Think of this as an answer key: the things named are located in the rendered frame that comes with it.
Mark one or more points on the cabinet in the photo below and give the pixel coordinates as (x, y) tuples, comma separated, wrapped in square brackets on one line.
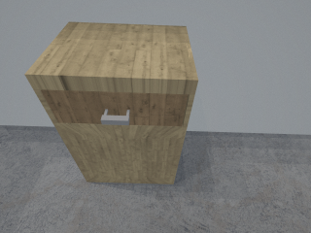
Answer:
[(120, 57)]

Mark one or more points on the drawer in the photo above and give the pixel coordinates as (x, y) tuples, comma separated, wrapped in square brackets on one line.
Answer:
[(88, 107)]

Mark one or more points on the handle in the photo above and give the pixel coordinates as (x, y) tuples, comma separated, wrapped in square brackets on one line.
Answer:
[(115, 120)]

